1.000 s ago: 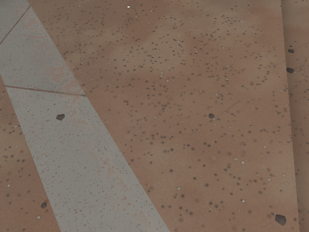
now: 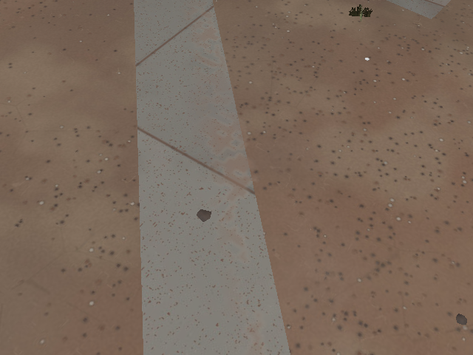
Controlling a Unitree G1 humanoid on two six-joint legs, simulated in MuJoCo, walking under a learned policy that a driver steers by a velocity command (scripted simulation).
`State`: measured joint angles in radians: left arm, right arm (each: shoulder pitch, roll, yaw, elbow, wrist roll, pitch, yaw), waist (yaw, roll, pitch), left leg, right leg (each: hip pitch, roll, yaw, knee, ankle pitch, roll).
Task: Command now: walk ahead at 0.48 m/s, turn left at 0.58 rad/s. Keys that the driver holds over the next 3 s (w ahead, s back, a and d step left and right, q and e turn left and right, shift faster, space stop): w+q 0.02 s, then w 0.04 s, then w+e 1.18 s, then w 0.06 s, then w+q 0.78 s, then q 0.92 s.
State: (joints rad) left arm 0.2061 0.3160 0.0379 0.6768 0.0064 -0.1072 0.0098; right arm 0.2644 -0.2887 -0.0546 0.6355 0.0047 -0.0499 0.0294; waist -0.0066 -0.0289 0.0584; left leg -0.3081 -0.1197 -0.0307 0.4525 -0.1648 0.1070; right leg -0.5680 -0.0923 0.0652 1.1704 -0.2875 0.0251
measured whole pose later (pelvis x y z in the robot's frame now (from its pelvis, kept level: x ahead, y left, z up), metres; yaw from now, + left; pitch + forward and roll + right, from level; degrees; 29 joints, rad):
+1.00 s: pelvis +0.60 -0.04 +0.00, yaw -22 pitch +1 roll +1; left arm 0.30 0.32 0.06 0.68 -0.03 -0.02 0.00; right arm 0.23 -0.26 -0.05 0.70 -0.01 -0.10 0.00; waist -0.01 -0.05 0.02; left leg -0.25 -0.03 0.04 0.42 -0.19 0.03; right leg -0.52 -0.02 0.07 1.18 -0.34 0.01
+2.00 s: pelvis +1.08 -0.29 -0.01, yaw -16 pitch +1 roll -1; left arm 0.25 0.29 0.05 0.77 -0.02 -0.09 0.00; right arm 0.19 -0.30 -0.07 0.70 0.02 -0.05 0.04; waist 0.00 0.00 0.06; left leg -0.42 -0.08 0.01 0.58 -0.19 0.10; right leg -0.32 -0.02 0.01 1.20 -0.44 0.00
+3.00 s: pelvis +1.31 -0.34 +0.01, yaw +20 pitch +2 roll -3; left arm 0.09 0.33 0.09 0.75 0.00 0.02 0.03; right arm 0.23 -0.30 -0.06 0.61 0.00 0.03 -0.03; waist -0.01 -0.03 0.04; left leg -0.30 -0.03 -0.09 0.47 -0.21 0.05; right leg -0.55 0.01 0.03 1.06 -0.36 0.07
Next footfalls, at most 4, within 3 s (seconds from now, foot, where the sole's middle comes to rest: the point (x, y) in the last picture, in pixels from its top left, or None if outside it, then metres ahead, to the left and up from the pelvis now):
0.36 right None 0.39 -0.13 -0.77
0.82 left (225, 271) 0.69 0.04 -0.77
1.34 right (338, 232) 0.83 -0.32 -0.77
1.88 left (306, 145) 1.20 -0.26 -0.77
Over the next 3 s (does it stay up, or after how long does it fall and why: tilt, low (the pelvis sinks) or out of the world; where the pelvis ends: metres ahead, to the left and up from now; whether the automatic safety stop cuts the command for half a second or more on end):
stays up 1.31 -0.34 0.01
